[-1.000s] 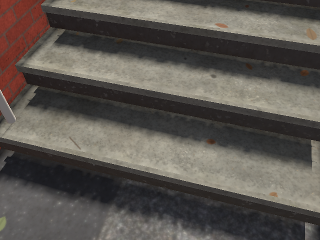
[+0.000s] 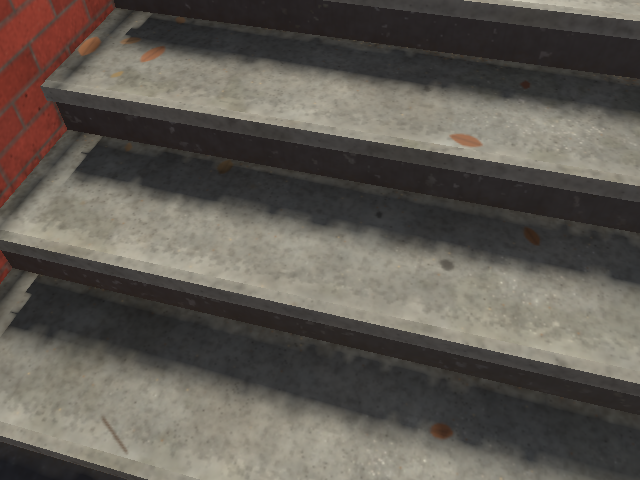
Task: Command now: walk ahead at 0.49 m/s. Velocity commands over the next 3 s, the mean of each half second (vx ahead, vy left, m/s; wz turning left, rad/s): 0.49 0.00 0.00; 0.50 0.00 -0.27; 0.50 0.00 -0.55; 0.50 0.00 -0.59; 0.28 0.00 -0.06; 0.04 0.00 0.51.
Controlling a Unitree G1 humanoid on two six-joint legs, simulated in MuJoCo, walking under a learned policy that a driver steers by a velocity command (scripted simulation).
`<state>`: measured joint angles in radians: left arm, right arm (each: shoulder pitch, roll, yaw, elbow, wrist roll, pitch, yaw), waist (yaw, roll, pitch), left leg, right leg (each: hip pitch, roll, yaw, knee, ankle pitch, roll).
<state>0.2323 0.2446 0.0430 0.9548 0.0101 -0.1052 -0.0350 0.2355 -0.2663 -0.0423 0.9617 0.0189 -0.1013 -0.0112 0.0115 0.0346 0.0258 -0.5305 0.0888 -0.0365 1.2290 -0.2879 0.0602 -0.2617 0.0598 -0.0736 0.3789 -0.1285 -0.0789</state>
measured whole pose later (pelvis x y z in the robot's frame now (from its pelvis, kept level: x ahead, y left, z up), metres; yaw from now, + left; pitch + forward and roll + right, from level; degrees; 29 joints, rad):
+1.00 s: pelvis +0.60 +0.18 +0.14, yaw -10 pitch +3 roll +0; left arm 0.13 0.08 -0.09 0.71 -0.02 0.00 -0.03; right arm 0.50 -0.07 0.06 1.06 -0.05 -0.06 -0.03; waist -0.05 -0.03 -0.08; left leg -0.09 0.03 0.27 0.41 -0.37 0.02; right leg -1.33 -0.04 0.02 1.89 -0.08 -0.07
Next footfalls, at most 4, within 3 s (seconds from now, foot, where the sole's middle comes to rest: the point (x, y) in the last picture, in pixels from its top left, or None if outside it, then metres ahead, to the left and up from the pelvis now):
0.52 left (206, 418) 0.56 0.27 -0.63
1.14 right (326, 255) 0.84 0.04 -0.49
1.68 left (313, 79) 1.25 0.07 -0.34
2.26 right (482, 92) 1.19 -0.30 -0.34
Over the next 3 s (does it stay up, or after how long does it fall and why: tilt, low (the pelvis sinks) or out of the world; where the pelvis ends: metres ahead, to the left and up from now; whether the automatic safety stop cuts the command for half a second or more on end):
stays up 1.38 -0.25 0.57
